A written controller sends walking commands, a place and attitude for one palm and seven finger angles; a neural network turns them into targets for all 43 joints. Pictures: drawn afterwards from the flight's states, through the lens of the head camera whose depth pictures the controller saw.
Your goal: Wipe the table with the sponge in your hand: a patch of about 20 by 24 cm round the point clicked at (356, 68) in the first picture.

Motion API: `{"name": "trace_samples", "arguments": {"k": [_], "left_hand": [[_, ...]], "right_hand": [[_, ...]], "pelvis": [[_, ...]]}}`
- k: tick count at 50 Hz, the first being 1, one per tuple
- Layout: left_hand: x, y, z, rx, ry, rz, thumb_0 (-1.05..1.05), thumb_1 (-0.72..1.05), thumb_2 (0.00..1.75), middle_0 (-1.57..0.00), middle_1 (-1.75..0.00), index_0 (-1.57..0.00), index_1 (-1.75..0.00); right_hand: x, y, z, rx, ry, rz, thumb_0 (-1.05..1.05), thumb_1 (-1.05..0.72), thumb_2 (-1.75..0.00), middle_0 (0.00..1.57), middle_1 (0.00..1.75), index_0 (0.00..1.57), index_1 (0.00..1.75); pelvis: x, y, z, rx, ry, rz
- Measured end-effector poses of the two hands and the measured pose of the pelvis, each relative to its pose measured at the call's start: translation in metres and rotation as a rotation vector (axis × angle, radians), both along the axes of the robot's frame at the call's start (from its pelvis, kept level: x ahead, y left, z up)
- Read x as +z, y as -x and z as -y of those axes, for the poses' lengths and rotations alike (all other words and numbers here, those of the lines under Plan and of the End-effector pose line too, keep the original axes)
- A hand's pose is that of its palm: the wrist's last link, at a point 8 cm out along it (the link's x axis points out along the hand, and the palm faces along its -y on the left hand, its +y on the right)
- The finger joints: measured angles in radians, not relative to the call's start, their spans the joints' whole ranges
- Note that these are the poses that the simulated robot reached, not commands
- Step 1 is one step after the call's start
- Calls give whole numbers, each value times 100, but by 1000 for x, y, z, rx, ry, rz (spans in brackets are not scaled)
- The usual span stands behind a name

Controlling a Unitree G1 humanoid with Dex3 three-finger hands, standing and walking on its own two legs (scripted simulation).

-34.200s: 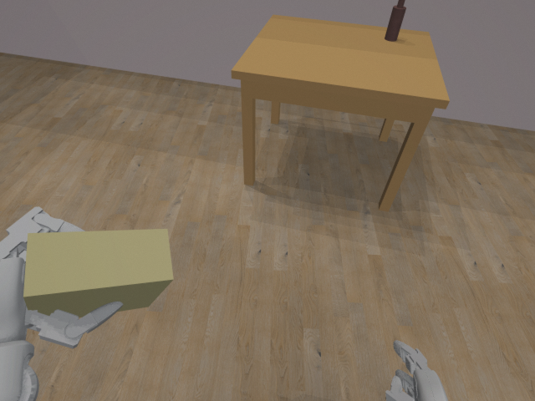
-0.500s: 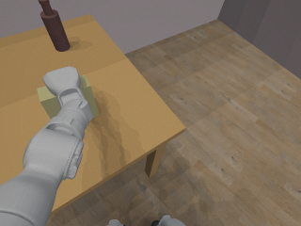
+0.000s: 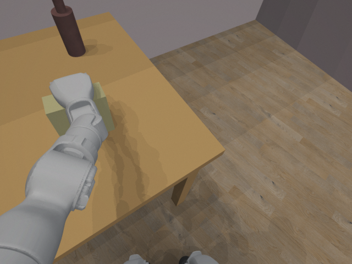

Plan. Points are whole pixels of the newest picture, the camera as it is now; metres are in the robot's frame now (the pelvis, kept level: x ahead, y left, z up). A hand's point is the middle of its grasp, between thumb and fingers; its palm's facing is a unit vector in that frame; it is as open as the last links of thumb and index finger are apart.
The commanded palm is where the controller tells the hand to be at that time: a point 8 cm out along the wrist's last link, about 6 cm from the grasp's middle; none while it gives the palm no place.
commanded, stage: wipe back along the third lane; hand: left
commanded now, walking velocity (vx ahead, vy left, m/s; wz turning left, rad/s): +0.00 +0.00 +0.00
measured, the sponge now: (84, 120) +0.49 +0.21 -0.03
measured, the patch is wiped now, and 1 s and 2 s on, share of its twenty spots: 0.95 0.95 0.95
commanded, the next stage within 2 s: none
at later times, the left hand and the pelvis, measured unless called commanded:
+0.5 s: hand (85, 116) +0.46 +0.18 +0.02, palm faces -0.05 -0.01 -1.00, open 10.2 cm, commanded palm +0.42 +0.15 +0.05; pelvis +0.04 +0.00 +0.02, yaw +2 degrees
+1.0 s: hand (99, 135) +0.41 +0.15 +0.02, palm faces -0.07 +0.00 -1.00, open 10.3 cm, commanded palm +0.37 +0.12 +0.05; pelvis +0.02 -0.02 +0.03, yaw +3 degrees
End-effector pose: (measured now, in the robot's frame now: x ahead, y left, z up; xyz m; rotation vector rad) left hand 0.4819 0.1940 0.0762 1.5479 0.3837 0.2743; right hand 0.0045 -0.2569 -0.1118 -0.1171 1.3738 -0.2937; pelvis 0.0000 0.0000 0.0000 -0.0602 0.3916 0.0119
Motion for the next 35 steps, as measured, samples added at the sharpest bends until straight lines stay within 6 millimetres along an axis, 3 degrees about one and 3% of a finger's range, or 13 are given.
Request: {"name": "trace_samples", "arguments": {"k": [6, 24, 30, 35], "left_hand": [[1, 6, 3, -13, -13, 12, 0, -51, 106, -70, -134, -71, -136], [4, 36, 16, -46, 1, 16, 0, -49, 105, -67, -135, -69, -137], [5, 52, 24, -39, 7, 10, 0, -49, 105, -67, -136, -68, -138], [5, 65, 33, -44, 7, 2, 0, -49, 105, -67, -136, -68, -138]], "right_hand": [[1, -30, -7, 27, -26, 36, 1, -91, -90, 20, 30, 20, 30], [15, -155, -20, 159, -85, 182, 0, -91, -90, 20, 30, 20, 30], [22, -182, -24, 195, -100, 223, 0, -91, -90, 20, 30, 20, 30], [26, -192, -25, 211, -106, 248, 0, -91, -90, 20, 30, 20, 30]], "pelvis": [[5, -9, -3, 6, -2, 17], [20, -42, 0, 27, -18, 95], [24, -43, 4, 41, -25, 129], [25, -39, 9, 46, -32, 151]]}}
